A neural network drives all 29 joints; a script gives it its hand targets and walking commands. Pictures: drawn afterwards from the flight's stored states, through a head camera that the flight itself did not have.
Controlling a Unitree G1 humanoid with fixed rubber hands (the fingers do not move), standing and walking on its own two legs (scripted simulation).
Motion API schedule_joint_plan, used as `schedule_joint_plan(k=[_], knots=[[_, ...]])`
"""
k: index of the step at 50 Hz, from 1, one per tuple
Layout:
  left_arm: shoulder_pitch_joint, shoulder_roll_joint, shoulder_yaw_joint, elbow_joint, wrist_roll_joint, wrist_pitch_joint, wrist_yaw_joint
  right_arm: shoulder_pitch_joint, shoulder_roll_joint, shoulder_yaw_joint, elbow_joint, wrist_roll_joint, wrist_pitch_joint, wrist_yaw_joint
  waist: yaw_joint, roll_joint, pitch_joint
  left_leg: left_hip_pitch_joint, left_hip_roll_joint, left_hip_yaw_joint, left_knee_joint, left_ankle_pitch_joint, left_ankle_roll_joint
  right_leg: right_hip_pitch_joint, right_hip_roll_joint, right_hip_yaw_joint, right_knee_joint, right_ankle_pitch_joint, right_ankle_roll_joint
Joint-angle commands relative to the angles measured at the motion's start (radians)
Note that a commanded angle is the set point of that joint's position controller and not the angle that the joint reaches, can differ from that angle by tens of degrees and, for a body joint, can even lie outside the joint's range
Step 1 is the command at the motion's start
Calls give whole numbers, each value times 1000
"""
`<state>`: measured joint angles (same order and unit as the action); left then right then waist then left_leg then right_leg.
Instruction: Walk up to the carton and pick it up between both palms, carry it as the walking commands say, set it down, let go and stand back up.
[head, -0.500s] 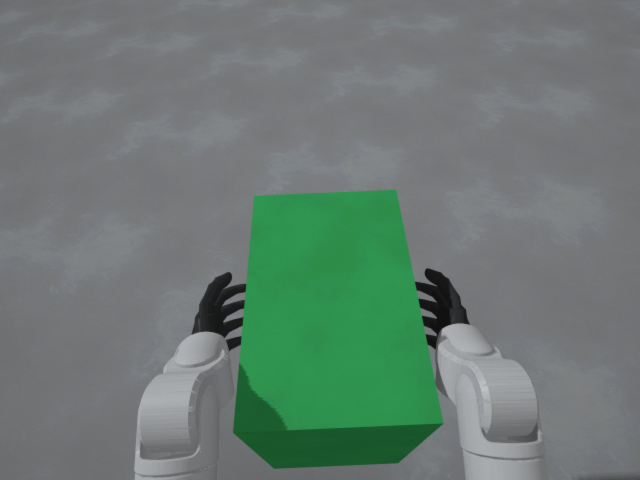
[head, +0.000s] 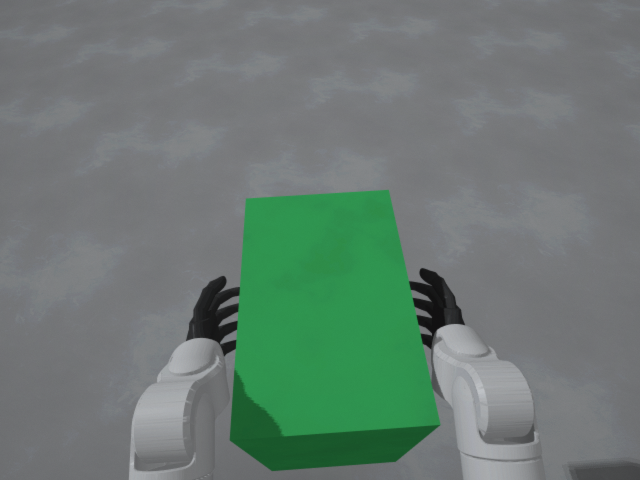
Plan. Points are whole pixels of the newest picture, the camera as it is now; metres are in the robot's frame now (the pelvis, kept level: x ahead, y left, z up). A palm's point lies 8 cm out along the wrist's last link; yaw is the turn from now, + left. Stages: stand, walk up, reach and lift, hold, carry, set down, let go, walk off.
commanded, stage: carry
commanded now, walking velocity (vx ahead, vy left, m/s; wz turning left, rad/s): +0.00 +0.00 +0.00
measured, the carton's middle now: (326, 340) +0.29 +0.00 +0.00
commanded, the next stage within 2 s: none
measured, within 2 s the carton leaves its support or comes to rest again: neither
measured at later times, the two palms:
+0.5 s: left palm (226, 301) +0.31 +0.12 +0.07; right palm (443, 286) +0.32 -0.15 +0.07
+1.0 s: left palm (235, 294) +0.33 +0.11 +0.06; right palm (446, 282) +0.33 -0.15 +0.06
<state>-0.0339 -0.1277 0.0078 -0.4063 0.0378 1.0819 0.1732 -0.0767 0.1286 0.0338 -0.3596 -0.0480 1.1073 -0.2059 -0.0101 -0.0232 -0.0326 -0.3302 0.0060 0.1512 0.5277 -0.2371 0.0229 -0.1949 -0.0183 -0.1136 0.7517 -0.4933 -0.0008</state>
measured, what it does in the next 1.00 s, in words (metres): steps on the spot: right foot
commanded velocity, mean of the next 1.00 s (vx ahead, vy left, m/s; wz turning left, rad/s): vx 0.00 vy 0.00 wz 0.00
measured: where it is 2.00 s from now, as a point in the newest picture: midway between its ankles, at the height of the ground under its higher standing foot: outside the picture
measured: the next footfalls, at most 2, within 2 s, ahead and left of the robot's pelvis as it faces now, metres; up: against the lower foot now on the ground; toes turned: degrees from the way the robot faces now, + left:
right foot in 0.06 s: +0.03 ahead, -0.10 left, +0.00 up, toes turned -6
left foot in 1.22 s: +0.14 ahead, +0.09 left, +0.00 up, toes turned +7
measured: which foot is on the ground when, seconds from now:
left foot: down 0.00-1.00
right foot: up 0.00-0.04, down 0.06-1.00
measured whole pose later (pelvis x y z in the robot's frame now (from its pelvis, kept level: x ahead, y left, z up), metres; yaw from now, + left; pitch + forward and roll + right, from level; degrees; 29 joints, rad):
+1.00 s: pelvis +0.06 -0.03 +0.01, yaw +2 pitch +3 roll +2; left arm -0.10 -0.13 0.02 -0.15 0.09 0.93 0.14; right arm -0.11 0.13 -0.01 -0.14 -0.09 0.96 -0.17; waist -0.01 -0.02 -0.06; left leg -0.27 0.06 0.16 0.56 -0.24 -0.01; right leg -0.14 -0.01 -0.16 0.59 -0.37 0.01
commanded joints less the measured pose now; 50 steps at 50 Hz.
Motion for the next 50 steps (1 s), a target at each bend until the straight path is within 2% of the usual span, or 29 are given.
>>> schedule_joint_plan(k=[1,2,3,4,5,6,8,11,14,16,20,22,24,27,29,31,34,36,37,38,41,42,43,44,45,47,48,49,50], knots=[[-365,-797,-448,79,-170,-52,-144,-371,813,398,28,168,-91,153,13,151,-367,431,275,-249,-16,966,152,-161,-58,99,-207,-71,16],[-399,-858,-486,-16,-208,-74,-150,-401,870,439,-66,205,-110,156,21,119,-331,306,223,-183,-20,674,87,-45,-72,62,-382,85,16],[-424,-898,-503,-62,-228,-83,-149,-400,898,458,-105,222,-113,157,9,75,-290,194,170,-154,-22,429,35,22,-90,58,-375,232,8],[-421,-942,-529,-114,-245,-77,-143,-423,934,503,-185,255,-103,153,6,-16,-281,99,116,-124,7,218,8,72,-147,114,-337,481,-16],[-383,-898,-466,20,-193,-77,-139,-430,869,462,-97,219,-100,155,10,-68,-284,63,100,-117,26,119,-6,101,-191,156,-316,700,-53],[-376,-859,-426,108,-163,-89,-141,-429,818,423,-17,185,-113,160,11,-73,-288,35,101,-116,51,139,-15,143,-214,152,-287,871,-68],[-407,-854,-419,110,-165,-127,-147,-456,818,424,-14,189,-150,169,11,-53,-303,55,105,-106,85,278,-18,168,-213,113,-240,1050,-57],[-418,-890,-465,26,-196,-134,-140,-449,870,464,-73,227,-157,166,14,-35,-331,84,101,-97,104,394,-17,189,-186,88,-218,1097,-37],[-391,-881,-482,8,-202,-123,-135,-419,863,467,-81,227,-150,160,15,-43,-351,91,85,-73,80,393,-19,227,-173,73,-189,1168,-29],[-386,-872,-489,4,-202,-119,-135,-411,850,463,-82,221,-148,158,14,-35,-360,125,84,-63,55,431,-18,217,-162,63,-171,1153,-24],[-388,-854,-483,25,-190,-122,-138,-400,830,443,-49,202,-152,161,13,21,-358,220,120,-74,56,644,-5,128,-121,34,-172,907,-5],[-392,-848,-473,48,-182,-127,-141,-400,823,431,-29,191,-158,162,14,31,-342,221,128,-73,65,672,-1,110,-112,27,-191,840,1],[-399,-847,-464,66,-177,-133,-144,-406,820,422,-17,184,-164,163,14,11,-322,181,115,-58,67,587,-8,133,-120,34,-211,884,-1],[-404,-842,-450,93,-170,-142,-146,-420,815,413,-1,176,-173,163,14,-45,-306,109,78,-28,47,367,-22,204,-153,57,-211,1096,-12],[-408,-838,-444,105,-165,-151,-148,-434,815,413,8,175,-181,166,13,-58,-312,122,70,-19,29,340,-24,211,-162,58,-188,1178,-14],[-414,-849,-454,89,-170,-155,-147,-441,830,427,-4,185,-184,169,12,-32,-331,185,87,-26,36,479,-16,171,-147,42,-160,1118,-5],[-413,-864,-471,66,-176,-150,-145,-434,849,444,-20,199,-179,171,11,37,-350,274,132,-56,75,743,6,82,-106,15,-151,880,15],[-410,-849,-451,103,-160,-154,-149,-431,833,423,15,183,-184,173,12,52,-335,272,140,-61,90,768,13,62,-88,8,-197,780,20],[-414,-843,-441,122,-152,-161,-152,-433,826,412,32,173,-191,175,13,41,-321,242,132,-54,96,708,10,78,-89,12,-222,791,18],[-423,-849,-444,119,-155,-168,-156,-437,831,414,27,173,-198,177,14,13,-307,190,115,-40,100,596,1,117,-103,24,-238,866,13],[-426,-859,-449,120,-158,-175,-160,-453,835,420,17,171,-205,178,15,-113,-290,11,38,14,59,60,-27,288,-182,88,-221,1311,-19],[-423,-851,-442,131,-153,-179,-160,-463,827,416,25,169,-208,179,15,-122,-289,5,31,17,23,7,-28,305,-193,91,-198,1385,-29],[-422,-854,-447,121,-157,-181,-160,-469,832,426,14,175,-210,181,11,-112,-300,48,34,19,-15,80,-26,290,-192,82,-166,1413,-29],[-419,-855,-452,115,-161,-181,-159,-464,835,431,15,179,-210,182,10,-83,-323,132,47,15,-24,266,-23,242,-176,62,-128,1372,-17],[-419,-863,-466,98,-167,-180,-158,-451,848,442,10,186,-208,184,8,-31,-351,235,76,-3,6,500,-14,163,-148,39,-98,1216,4],[-419,-885,-497,53,-181,-168,-155,-433,877,470,-18,211,-196,187,4,105,-380,420,166,-79,83,981,30,-29,-81,6,-100,755,39],[-413,-862,-468,99,-160,-168,-154,-430,855,441,23,196,-197,187,7,141,-362,467,189,-99,96,1108,50,-96,-45,-10,-185,550,46],[-413,-833,-430,163,-131,-179,-159,-433,826,404,80,169,-209,190,9,145,-333,458,193,-99,106,1111,53,-105,-22,-23,-276,440,44],[-426,-820,-408,210,-112,-196,-168,-430,808,380,124,145,-227,195,11,119,-310,381,176,-79,133,1000,43,-41,-26,-19,-348,461,34]])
